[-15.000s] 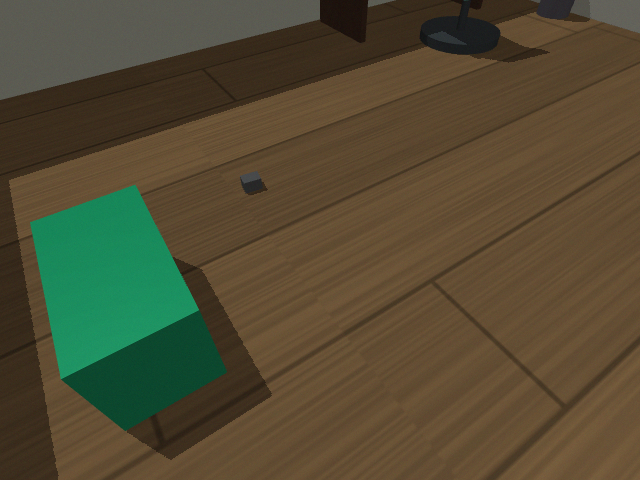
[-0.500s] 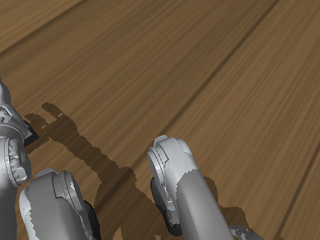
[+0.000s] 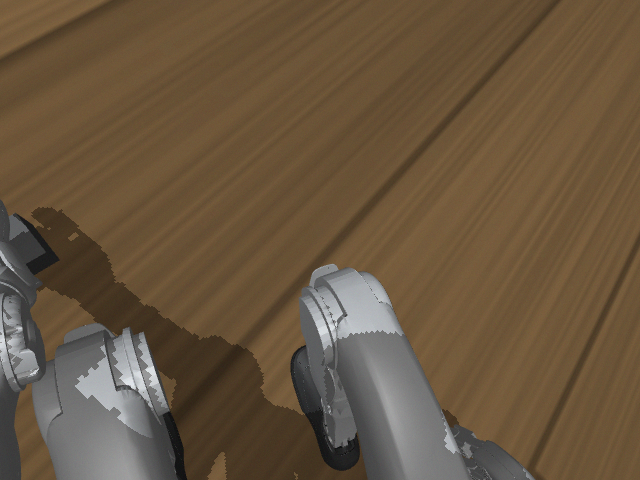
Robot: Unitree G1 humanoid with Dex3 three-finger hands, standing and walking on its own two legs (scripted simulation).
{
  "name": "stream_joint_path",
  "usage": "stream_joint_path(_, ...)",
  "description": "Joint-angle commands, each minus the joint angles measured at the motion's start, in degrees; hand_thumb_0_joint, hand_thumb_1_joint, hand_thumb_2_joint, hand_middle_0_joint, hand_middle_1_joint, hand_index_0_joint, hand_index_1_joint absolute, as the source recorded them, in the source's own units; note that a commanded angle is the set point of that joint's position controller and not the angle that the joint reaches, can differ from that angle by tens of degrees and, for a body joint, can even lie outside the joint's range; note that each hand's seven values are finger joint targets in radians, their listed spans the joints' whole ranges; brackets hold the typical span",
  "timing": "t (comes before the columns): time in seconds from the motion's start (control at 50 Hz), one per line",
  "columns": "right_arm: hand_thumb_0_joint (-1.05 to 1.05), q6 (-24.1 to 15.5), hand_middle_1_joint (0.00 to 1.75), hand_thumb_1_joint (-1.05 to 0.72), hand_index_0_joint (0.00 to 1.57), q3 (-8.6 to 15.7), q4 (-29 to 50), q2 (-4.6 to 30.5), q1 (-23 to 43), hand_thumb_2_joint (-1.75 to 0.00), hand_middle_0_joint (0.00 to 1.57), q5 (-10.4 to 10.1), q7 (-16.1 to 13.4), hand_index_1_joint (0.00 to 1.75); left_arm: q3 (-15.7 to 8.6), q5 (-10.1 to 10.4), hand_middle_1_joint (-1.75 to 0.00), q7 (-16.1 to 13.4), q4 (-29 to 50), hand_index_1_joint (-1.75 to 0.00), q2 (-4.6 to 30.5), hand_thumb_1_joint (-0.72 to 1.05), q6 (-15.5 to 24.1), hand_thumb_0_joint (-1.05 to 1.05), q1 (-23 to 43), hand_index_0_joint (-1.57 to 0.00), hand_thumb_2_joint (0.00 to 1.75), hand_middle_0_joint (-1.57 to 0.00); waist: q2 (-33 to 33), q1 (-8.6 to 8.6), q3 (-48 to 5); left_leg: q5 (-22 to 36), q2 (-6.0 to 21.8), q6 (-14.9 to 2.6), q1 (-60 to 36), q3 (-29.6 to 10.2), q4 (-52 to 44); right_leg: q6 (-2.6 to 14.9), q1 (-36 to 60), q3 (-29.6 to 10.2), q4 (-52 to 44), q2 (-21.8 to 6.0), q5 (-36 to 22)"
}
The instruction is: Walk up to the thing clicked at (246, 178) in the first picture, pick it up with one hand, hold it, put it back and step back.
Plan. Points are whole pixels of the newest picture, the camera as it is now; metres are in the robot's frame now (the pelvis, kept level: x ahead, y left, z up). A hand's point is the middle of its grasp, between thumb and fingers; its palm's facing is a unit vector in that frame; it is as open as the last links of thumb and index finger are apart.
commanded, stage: rest palm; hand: left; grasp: from above
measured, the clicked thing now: (6, 255) +0.44 +0.32 -0.28
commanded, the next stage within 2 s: close in 0.88 s
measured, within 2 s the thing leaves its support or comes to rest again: neither
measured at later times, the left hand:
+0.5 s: hand out of the picture +0.42 +0.32 -0.24, palm faces -0.35 -0.30 -0.89, open 14.5 cm
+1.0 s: hand out of the picture +0.42 +0.32 -0.25, palm faces -0.34 -0.29 -0.90, open 14.2 cm
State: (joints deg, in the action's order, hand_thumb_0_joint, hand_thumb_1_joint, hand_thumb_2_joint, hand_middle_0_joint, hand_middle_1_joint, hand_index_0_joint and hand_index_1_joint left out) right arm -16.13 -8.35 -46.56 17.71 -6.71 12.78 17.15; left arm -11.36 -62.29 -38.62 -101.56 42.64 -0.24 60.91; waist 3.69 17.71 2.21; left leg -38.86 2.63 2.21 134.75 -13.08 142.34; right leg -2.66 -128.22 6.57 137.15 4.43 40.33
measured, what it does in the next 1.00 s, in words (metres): stands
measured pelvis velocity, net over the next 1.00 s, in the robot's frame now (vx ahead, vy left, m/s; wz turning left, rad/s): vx -0.01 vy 0.01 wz -0.06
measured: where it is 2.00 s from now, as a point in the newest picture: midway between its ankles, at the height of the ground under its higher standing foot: (255, 457)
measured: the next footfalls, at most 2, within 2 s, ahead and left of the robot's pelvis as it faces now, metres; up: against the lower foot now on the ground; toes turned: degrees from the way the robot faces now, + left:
none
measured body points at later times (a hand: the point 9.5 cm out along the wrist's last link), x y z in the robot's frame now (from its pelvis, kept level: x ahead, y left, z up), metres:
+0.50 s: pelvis +0.00 +0.01 +0.00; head +0.26 +0.10 +0.35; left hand +0.44 +0.33 -0.18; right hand +0.01 -0.24 -0.08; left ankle +0.07 +0.14 -0.28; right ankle +0.10 -0.12 -0.28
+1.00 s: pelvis -0.01 +0.01 -0.01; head +0.26 +0.12 +0.33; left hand +0.44 +0.33 -0.20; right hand +0.01 -0.23 -0.06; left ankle +0.07 +0.14 -0.28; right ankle +0.10 -0.12 -0.28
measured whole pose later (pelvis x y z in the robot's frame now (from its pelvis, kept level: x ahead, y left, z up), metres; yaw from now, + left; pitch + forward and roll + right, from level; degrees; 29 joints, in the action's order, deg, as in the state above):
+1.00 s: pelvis -0.01 +0.01 -0.01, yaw -3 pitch +25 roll -14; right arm -22.6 -14.4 -45.3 19.4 -7.0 15.3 22.5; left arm -13.8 -59.6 -41.8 -105.5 52.8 0.9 60.4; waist 7.6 20.9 10.4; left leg -39.3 2.6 0.9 133.6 -16.5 145.5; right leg -4.4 -124.9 9.1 136.7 5.7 39.6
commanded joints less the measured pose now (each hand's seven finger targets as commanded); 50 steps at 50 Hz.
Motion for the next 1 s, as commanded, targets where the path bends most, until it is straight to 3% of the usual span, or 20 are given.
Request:
stream_joint_path(0.0,0.00,-1.0,0.30,-0.88,0.20,3.2,-1.4,15.9,-13.0,-0.90,0.20,0.7,1.0,0.30,-0.4,1.1,-0.91,-4.3,2.4,-0.95,11.5,-0.61,-1.7,0.00,15.3,-0.04,1.03,-0.08,-21.1,2.59,-32.8,10.1,0.4,-3.04,-27.5,8.0,-12.3,3.62,17.2,6.1,-14.6,1.4,-15.7)
stream_joint_path(0.06,0.00,-1.4,0.30,-0.89,0.20,2.9,-0.7,16.4,-12.3,-0.90,0.20,0.7,1.6,0.30,-2.2,1.8,-0.92,-4.3,5.8,-0.96,14.8,-0.61,-1.7,0.00,16.1,-0.04,1.03,-0.08,-24.6,1.48,-35.3,12.3,0.8,-2.61,-31.2,7.3,-12.7,3.96,18.4,6.9,-13.4,1.4,-17.2)
stream_joint_path(0.08,0.00,-1.7,0.30,-0.89,0.20,2.6,-0.3,16.1,-12.0,-0.90,0.20,1.0,2.0,0.30,-1.4,1.8,-0.92,-3.9,4.5,-0.96,14.2,-0.61,-1.6,0.00,15.8,-0.05,1.02,-0.08,-23.8,2.52,-34.6,11.9,0.7,-2.87,-30.9,7.3,-12.1,3.84,18.8,6.8,-13.4,1.4,-17.2)
stream_joint_path(0.14,0.00,-1.5,0.30,-0.89,0.20,2.8,0.0,16.9,-12.3,-0.90,0.20,0.5,2.2,0.30,-4.6,2.0,-0.90,-3.6,6.5,-0.95,17.6,-0.61,-1.4,0.00,13.2,-0.04,1.04,-0.08,-24.5,1.07,-36.8,13.4,0.8,-2.91,-31.3,7.3,-11.9,3.81,21.3,6.8,-13.5,1.4,-18.2)
stream_joint_path(0.16,0.00,-1.3,0.30,-0.89,0.20,2.6,-0.5,16.8,-12.7,-0.90,0.20,0.8,2.2,0.30,-4.7,2.0,-0.90,-3.5,5.0,-0.95,18.0,-0.61,-1.3,0.00,12.4,-0.03,1.04,-0.08,-24.7,1.68,-35.8,13.1,0.9,-2.98,-30.9,7.2,-11.7,3.78,21.5,6.9,-13.4,1.4,-18.2)
stream_joint_path(0.22,0.00,-1.7,0.30,-0.89,0.20,2.4,-0.4,16.5,-12.2,-0.90,0.20,0.8,2.9,0.30,-2.3,2.2,-0.91,-2.7,6.0,-0.96,15.9,-0.61,-0.5,0.00,14.0,-0.03,1.04,-0.08,-25.4,2.64,-35.0,12.3,1.1,-2.83,-31.1,6.6,-11.5,3.99,20.4,7.3,-12.9,1.6,-17.7)
stream_joint_path(0.24,0.00,-1.8,0.30,-0.89,0.20,2.3,-0.4,16.7,-12.8,-0.90,0.20,1.2,2.9,0.30,-3.1,2.5,-0.91,-2.7,6.1,-0.95,17.0,-0.61,-0.2,0.00,14.5,-0.04,1.04,-0.08,-24.3,3.65,-34.0,11.6,1.1,-3.07,-30.2,6.4,-11.2,3.74,20.7,7.4,-13.3,1.6,-17.3)
stream_joint_path(0.28,0.00,-2.0,0.30,-0.89,0.20,2.4,-0.7,17.5,-13.2,-0.90,0.20,1.0,2.9,0.30,-4.0,3.3,-0.91,-2.9,5.3,-0.95,17.5,-0.61,0.4,0.00,12.7,-0.04,1.04,-0.09,-23.7,2.75,-33.3,10.1,1.0,-3.02,-29.1,5.9,-12.0,3.90,20.2,7.8,-14.0,1.7,-15.4)
stream_joint_path(0.32,0.00,-2.5,0.30,-0.89,0.20,1.9,-1.1,17.4,-13.9,-0.90,0.20,1.4,3.2,0.30,-2.0,2.9,-0.90,-2.3,4.8,-0.95,16.1,-0.61,1.2,0.00,14.5,-0.04,1.04,-0.09,-22.7,4.75,-31.9,9.2,1.0,-3.10,-28.9,5.9,-11.2,3.73,19.5,8.0,-13.9,1.6,-14.6)
stream_joint_path(0.38,0.00,-3.0,0.30,-0.89,0.20,1.7,-1.2,17.8,-13.4,-0.90,0.20,1.1,3.2,0.30,-0.7,3.0,-0.91,-2.0,4.7,-0.95,16.4,-0.61,2.4,0.00,14.1,-0.05,1.04,-0.10,-22.7,4.23,-31.7,8.7,1.0,-3.11,-28.4,5.5,-11.0,3.74,19.7,7.9,-14.1,1.8,-14.2)
stream_joint_path(0.4,0.00,-3.1,0.30,-0.89,0.20,1.0,-1.4,17.7,-14.0,-0.90,0.20,1.1,3.1,0.30,-2.3,3.0,-0.90,-2.5,3.9,-0.95,17.7,-0.61,2.7,0.00,12.9,-0.04,1.05,-0.09,-22.1,3.68,-32.2,9.3,1.0,-3.09,-28.2,5.3,-11.1,3.68,20.4,8.2,-14.2,1.8,-14.7)
stream_joint_path(0.46,0.00,-3.0,0.30,-0.89,0.20,0.6,-1.4,18.1,-14.1,-0.90,0.20,1.3,3.1,0.30,-1.7,1.5,-0.92,-3.5,2.9,-0.96,18.0,-0.61,3.0,0.00,12.9,-0.05,1.04,-0.10,-23.0,3.94,-32.0,9.6,1.1,-2.86,-28.5,5.3,-11.3,3.75,20.8,8.5,-13.9,2.2,-15.3)
stream_joint_path(0.5,0.00,-3.4,0.30,-0.89,0.20,0.2,-1.1,18.0,-13.9,-0.90,0.20,1.6,3.4,0.30,-0.7,0.9,-0.91,-4.0,1.7,-0.95,16.9,-0.59,2.8,0.00,14.2,-0.06,1.02,-0.10,-23.3,5.43,-30.4,9.9,1.2,-2.56,-29.4,5.1,-11.0,3.73,19.6,8.9,-13.1,2.1,-15.6)
stream_joint_path(0.58,0.00,-3.9,0.30,-0.89,0.20,0.2,-0.9,19.3,-13.1,-0.90,0.20,1.6,3.4,0.30,-3.1,0.2,-0.91,-5.7,0.7,-0.95,20.2,-0.58,2.3,0.00,12.7,-0.07,1.01,-0.11,-23.8,4.33,-28.0,7.7,1.2,-2.46,-27.9,5.2,-11.7,3.80,19.0,9.0,-13.7,2.2,-13.2)
stream_joint_path(0.62,0.00,-4.4,0.30,-0.89,0.20,-0.3,-0.4,19.2,-12.4,-0.90,0.20,2.2,3.8,0.30,-2.2,0.1,-0.92,-5.8,0.8,-0.96,19.9,-0.59,2.0,0.00,14.2,-0.06,1.01,-0.10,-23.8,5.62,-27.3,7.8,1.3,-2.37,-27.9,5.2,-11.4,3.62,19.1,9.0,-13.5,2.3,-13.6)
stream_joint_path(0.64,0.00,-4.6,0.30,-0.89,0.20,-0.2,-0.4,19.7,-12.2,-0.90,0.20,2.0,3.7,0.30,-3.0,0.1,-0.92,-6.1,0.4,-0.96,20.6,-0.59,1.7,0.00,13.6,-0.06,1.02,-0.10,-23.8,5.02,-27.3,7.7,1.4,-2.35,-27.6,5.1,-11.5,3.65,18.8,9.2,-13.6,2.3,-13.3)
stream_joint_path(0.7,0.00,-4.9,0.30,-0.89,0.20,-0.1,0.0,19.7,-11.7,-0.90,0.20,1.9,3.9,0.30,-3.8,0.6,-0.90,-6.6,-0.3,-0.94,20.8,-0.57,1.0,0.00,11.9,-0.08,1.01,-0.12,-24.3,4.52,-27.2,7.8,1.6,-2.10,-28.3,4.5,-12.1,3.59,18.9,9.5,-13.3,2.2,-13.4)
stream_joint_path(0.8,0.00,-5.9,0.30,-0.89,0.20,-0.4,0.6,19.6,-10.6,-0.90,0.20,2.0,4.6,0.30,-1.7,1.4,-0.90,-5.5,1.2,-0.93,20.3,-0.53,0.9,0.00,13.9,-0.11,0.99,-0.15,-24.7,6.03,-25.9,6.8,1.7,-2.16,-28.8,3.9,-11.5,3.40,18.1,9.5,-12.7,1.9,-13.0)
stream_joint_path(0.96,0.00,-6.9,0.30,-0.89,0.20,-1.3,0.3,20.1,-11.1,-0.90,0.20,1.9,5.0,0.30,-1.7,3.0,-0.88,-5.6,1.6,-0.91,20.8,-0.51,1.6,0.00,12.8,-0.12,0.95,-0.16,-24.3,5.90,-27.4,9.5,1.9,-2.12,-29.4,3.6,-10.9,3.25,20.9,9.6,-13.1,2.1,-15.6)
stream_joint_path(0.98,0.00,-6.9,0.30,-0.88,0.20,-1.2,0.2,20.2,-11.0,-0.90,0.20,1.8,4.8,0.30,-1.6,3.0,-0.85,-5.7,1.6,-0.88,20.9,-0.43,1.6,0.00,12.1,-0.19,0.90,-0.21,-24.8,5.79,-27.2,9.2,1.9,-2.09,-29.3,3.9,-11.1,3.26,21.3,9.5,-13.6,2.3,-15.6)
